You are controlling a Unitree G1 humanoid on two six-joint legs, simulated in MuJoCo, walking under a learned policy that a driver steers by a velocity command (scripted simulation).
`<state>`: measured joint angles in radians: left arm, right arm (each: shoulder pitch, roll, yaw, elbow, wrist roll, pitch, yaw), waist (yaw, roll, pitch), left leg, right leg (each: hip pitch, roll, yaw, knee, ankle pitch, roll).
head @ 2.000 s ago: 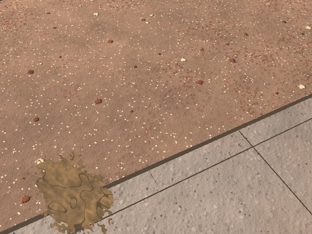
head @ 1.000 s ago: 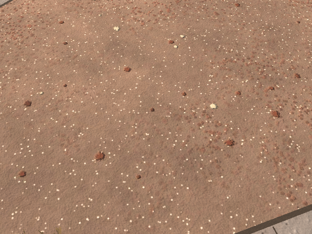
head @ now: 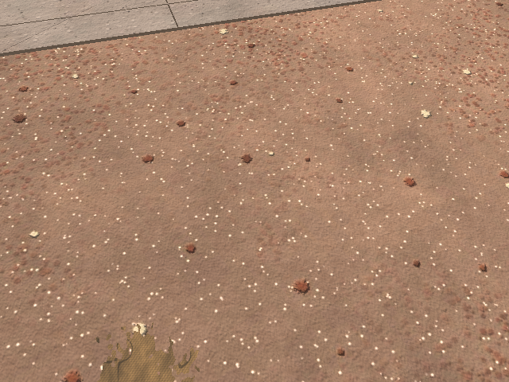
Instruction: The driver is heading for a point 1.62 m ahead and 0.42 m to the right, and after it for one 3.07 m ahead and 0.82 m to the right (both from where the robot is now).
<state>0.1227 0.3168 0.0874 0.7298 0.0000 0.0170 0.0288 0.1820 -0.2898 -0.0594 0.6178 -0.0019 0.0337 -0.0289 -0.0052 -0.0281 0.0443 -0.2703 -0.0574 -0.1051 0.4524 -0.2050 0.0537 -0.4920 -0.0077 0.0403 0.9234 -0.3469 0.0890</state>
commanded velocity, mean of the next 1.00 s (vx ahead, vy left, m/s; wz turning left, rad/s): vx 0.00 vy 0.00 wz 0.08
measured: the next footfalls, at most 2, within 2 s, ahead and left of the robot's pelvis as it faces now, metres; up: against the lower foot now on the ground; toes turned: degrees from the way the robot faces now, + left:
right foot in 0.16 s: +0.05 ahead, -0.15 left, +0.00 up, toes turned +3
